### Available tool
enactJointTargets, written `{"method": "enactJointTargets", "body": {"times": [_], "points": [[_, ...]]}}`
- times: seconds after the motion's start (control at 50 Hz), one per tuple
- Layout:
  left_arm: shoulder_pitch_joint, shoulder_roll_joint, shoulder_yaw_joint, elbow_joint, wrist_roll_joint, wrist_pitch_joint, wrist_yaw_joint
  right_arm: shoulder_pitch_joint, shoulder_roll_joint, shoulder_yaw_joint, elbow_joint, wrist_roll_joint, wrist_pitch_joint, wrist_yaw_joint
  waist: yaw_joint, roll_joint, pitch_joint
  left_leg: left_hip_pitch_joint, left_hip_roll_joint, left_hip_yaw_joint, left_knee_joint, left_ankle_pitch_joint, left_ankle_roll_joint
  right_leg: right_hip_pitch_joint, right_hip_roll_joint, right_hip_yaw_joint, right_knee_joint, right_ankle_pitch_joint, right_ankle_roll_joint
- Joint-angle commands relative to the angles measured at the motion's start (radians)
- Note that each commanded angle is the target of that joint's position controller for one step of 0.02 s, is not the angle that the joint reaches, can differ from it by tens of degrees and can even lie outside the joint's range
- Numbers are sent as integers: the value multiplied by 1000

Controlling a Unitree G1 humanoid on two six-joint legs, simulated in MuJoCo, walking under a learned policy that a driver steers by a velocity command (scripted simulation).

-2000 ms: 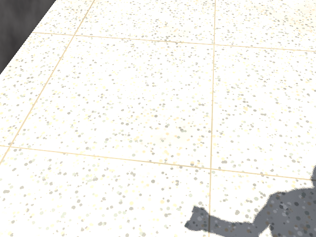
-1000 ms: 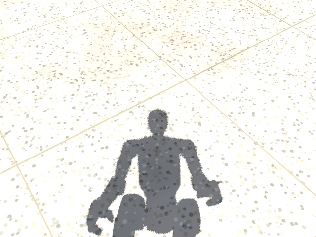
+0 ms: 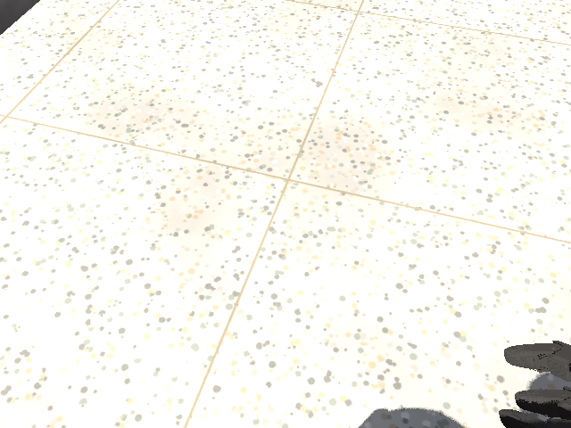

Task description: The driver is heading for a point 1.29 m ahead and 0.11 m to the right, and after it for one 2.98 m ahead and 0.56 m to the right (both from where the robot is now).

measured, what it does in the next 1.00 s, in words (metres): walks ahead, turning right: left foot, then right foot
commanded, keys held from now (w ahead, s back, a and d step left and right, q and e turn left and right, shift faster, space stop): w+q+shift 0.14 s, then w+shift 0.06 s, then w+e+shift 0.70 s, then e+shift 0.10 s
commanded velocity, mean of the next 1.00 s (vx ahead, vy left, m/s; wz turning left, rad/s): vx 0.98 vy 0.00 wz -0.20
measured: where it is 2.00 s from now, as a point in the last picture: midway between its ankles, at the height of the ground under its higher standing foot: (331, 163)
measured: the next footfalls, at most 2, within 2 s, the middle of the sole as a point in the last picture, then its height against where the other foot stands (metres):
left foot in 0.14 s outside the picture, level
right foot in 0.58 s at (324, 310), level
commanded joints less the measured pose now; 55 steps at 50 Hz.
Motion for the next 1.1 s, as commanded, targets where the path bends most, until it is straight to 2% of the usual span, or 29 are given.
{"method": "enactJointTargets", "body": {"times": [0.02,0.06,0.1,0.12,0.14,0.16,0.18,0.22,0.26,0.34,0.4,0.48,0.54,0.58,0.6,0.62,0.66,0.7,0.74,0.82,0.9,0.94,0.96,0.98,1.0,1.02,1.04,1.06,1.1], "points": [[-105,92,3,-82,2,-29,3,-56,16,26,-64,1,-9,20,-82,-85,119,225,-61,115,-190,80,43,-196,-192,-32,-99,953,-41],[-72,155,18,-86,0,-9,20,19,-17,14,-33,2,-14,10,-135,-142,41,347,-134,150,-227,8,74,-94,-221,-40,73,1352,-26],[-131,206,32,-113,6,27,32,318,-84,-21,55,2,-20,-11,-293,-172,-108,679,-183,102,-243,-81,125,-151,-269,-10,472,1481,-42],[-170,200,32,-136,12,39,26,523,-131,-53,129,5,-25,-34,-366,-128,-186,960,-181,20,-323,-111,161,-325,-250,3,797,1237,-50],[-196,122,23,-151,20,41,6,481,-194,-91,141,42,-9,-65,-298,96,-138,1093,-78,-175,-389,-164,186,-609,-40,7,1201,143,-25],[-103,73,-1,-281,-2,21,7,393,-311,-104,78,-7,7,-65,-164,201,-307,1348,190,-735,-513,-106,399,-958,21,175,1503,-134,13],[-210,112,-8,-301,-1,-4,6,450,-253,-100,57,-6,14,-86,-235,-11,-340,1303,223,-862,-685,-283,395,-1027,-20,309,1461,-33,2],[-217,87,-21,-273,3,-6,7,378,-133,-69,118,3,-20,-102,-107,-149,-47,905,177,-673,-759,-228,293,-931,-128,299,1208,40,-15],[-159,56,-32,-228,29,42,-2,321,-64,-36,122,2,-66,-107,-29,-167,11,633,114,-503,-781,-75,247,-751,-165,300,1102,7,-7],[-337,-4,-49,-281,2,68,-32,376,-63,-33,181,15,-120,-76,-59,-85,117,521,19,-237,-896,67,165,-764,-194,253,768,213,-35],[-429,-27,-55,-292,-27,57,-52,411,-47,-25,199,26,-145,-63,-105,-68,124,552,-2,-82,-960,276,71,-661,-140,198,523,508,-96],[-458,7,-39,-270,-21,47,-64,456,-96,-29,232,19,-151,-87,-110,-37,70,852,42,28,-927,752,-11,-620,-9,110,367,581,-156],[-232,79,-8,-200,-10,59,-56,427,-149,-41,226,-22,-111,-127,25,79,-88,971,103,70,-524,1256,-66,-415,115,65,400,334,-196],[169,169,45,-88,-6,72,-33,303,-161,-46,188,-27,-89,-135,243,22,-203,697,30,103,199,939,-71,-18,62,207,345,167,-287],[71,276,77,-91,1,91,-24,375,7,-9,118,11,-115,-104,53,-416,-242,106,-192,26,677,-346,-158,336,-215,779,287,117,-476],[-2,254,81,-139,-15,91,-31,338,-40,8,75,4,-138,-103,78,-211,-359,-33,-165,-166,729,-358,-127,369,-275,1075,109,33,-540],[-45,126,53,-112,-17,86,-17,243,-45,26,47,-5,-160,-92,0,35,-93,-5,-39,-191,477,-236,-94,31,-235,914,9,18,-435],[-95,92,35,-106,-13,69,-5,228,-23,38,27,-41,-121,-84,-84,47,22,100,4,-170,348,-273,-115,-242,-133,758,-19,101,-380],[-115,111,35,-117,-19,47,-13,219,-11,50,5,-50,-80,-78,-117,1,64,163,30,-129,190,-305,-139,-418,-68,671,-64,124,-378],[-128,139,54,-136,-29,30,-19,3,20,75,-81,-11,-80,-58,-51,-71,112,335,15,-56,-251,40,-171,-572,18,578,-125,301,-316],[-73,168,73,-127,-40,32,-21,-36,-10,62,-89,5,-89,-67,6,-105,35,428,-37,-67,-445,165,-145,-350,-20,617,-31,565,-248],[-63,192,82,-122,-32,42,-8,66,-59,38,-57,-9,-102,-89,-30,-83,-40,540,-105,-65,-518,61,-126,-227,5,614,202,890,-184],[-95,214,87,-127,-36,41,-7,201,-82,25,-26,-9,-115,-102,-111,-87,-115,692,-92,-75,-564,110,-115,-237,37,600,406,937,-144],[-136,167,76,-149,-43,33,-8,386,-132,6,11,-20,-130,-116,-195,-92,-218,929,25,-155,-530,127,-89,-361,73,586,649,764,-113],[-112,3,36,-184,-41,32,5,541,-195,-11,38,-42,-131,-127,-195,128,-352,1186,361,-382,-418,533,-68,-566,145,443,968,-169,-105],[12,49,31,-243,-76,50,20,505,-255,-41,34,-33,-111,-111,-124,355,-599,1351,537,-774,-452,605,89,-746,165,372,1243,-277,-82],[-39,60,17,-239,-75,65,19,369,-109,-22,-28,21,-104,-112,-129,258,-493,1303,402,-673,-522,386,90,-847,29,439,1258,-180,-33],[-161,106,31,-264,-85,82,18,313,-35,-9,-25,25,-95,-117,-156,167,-319,1151,354,-457,-533,396,60,-884,-3,370,1228,-100,-8],[-233,116,50,-291,-67,109,14,237,-14,-12,4,26,-89,-115,-102,23,-129,902,251,-270,-579,449,38,-861,-65,328,1161,-44,23]]}}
